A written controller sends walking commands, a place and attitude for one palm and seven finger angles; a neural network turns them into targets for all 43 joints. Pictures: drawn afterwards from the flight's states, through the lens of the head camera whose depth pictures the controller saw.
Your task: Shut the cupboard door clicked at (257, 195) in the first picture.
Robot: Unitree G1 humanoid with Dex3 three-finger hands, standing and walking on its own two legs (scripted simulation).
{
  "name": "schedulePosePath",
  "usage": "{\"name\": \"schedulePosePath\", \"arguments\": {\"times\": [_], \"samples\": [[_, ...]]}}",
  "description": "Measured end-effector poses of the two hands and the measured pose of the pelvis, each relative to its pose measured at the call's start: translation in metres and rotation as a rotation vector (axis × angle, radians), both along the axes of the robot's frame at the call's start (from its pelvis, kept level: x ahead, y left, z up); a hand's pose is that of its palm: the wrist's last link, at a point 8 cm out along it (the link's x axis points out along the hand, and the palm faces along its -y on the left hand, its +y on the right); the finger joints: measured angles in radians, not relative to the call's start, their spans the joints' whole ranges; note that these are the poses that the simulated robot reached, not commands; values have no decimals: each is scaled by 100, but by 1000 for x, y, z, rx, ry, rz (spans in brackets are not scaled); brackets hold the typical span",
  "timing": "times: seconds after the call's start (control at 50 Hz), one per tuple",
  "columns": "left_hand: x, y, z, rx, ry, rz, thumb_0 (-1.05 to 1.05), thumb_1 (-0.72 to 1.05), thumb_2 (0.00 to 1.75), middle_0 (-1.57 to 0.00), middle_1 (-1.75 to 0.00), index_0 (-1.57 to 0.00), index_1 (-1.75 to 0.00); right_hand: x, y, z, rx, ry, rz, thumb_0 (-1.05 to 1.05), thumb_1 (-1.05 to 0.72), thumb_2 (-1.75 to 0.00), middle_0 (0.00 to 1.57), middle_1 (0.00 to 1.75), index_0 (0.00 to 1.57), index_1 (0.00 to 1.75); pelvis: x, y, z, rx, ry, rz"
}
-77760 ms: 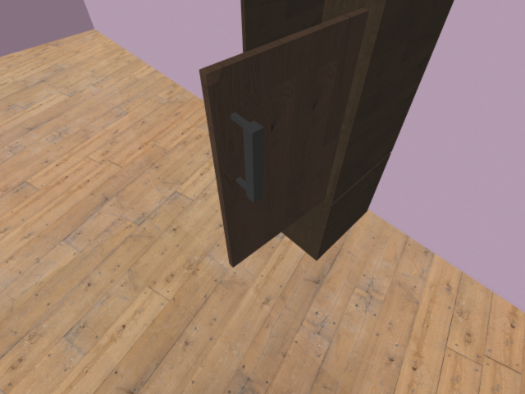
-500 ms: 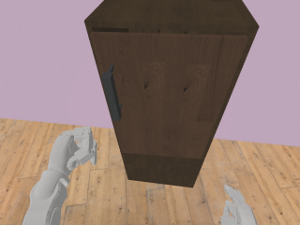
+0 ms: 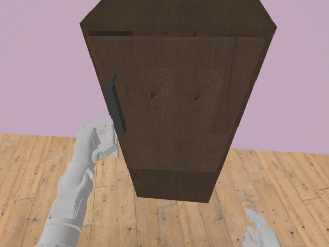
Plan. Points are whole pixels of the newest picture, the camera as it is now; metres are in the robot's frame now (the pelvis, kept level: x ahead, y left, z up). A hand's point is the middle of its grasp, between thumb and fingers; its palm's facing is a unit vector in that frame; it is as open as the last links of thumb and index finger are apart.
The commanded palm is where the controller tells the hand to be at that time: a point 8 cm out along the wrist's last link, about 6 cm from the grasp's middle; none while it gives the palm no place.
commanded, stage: bring the fist close to the handle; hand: left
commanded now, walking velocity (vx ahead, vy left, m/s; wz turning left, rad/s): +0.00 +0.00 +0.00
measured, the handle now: (117, 105) +0.46 +0.16 +0.10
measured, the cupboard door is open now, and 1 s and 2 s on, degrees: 2 2 0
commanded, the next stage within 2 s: push the door shut along its arc in 0.60 s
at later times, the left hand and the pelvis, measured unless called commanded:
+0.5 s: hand (121, 137) +0.35 +0.12 +0.10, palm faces -0.03 -1.00 -0.03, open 3.1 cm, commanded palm +0.32 +0.17 +0.10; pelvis +0.00 -0.01 +0.00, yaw -1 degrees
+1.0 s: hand (128, 125) +0.38 +0.11 +0.10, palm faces -0.11 -0.99 -0.04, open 3.1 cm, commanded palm +0.37 +0.17 +0.10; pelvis -0.01 +0.00 +0.00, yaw +0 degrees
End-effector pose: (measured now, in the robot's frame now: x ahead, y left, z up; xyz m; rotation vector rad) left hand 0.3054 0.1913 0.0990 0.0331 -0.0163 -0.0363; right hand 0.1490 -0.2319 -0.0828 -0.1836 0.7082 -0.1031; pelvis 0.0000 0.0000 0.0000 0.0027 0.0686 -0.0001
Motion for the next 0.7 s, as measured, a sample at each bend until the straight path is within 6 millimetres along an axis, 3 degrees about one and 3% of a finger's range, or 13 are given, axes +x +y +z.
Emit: {"name": "schedulePosePath", "arguments": {"times": [0.32,0.48,0.7], "samples": [[29,-17,1,-6,3,5,1,90,90,-129,-150,-130,-150,-17,-11,-9,10,87,-38,1,-91,-90,20,30,20,30,2,-4,1,6,9,-13],[23,-14,1,-7,-6,9,1,90,90,-129,-150,-130,-150,-24,-17,-9,8,106,-56,1,-91,-90,20,30,20,30,1,-6,3,7,6,-18],[17,-19,1,-6,-8,2,1,90,90,-130,-150,-130,-150,-19,-14,-7,6,84,-42,1,-91,-90,20,30,20,30,-5,-6,2,6,-5,-9]]}}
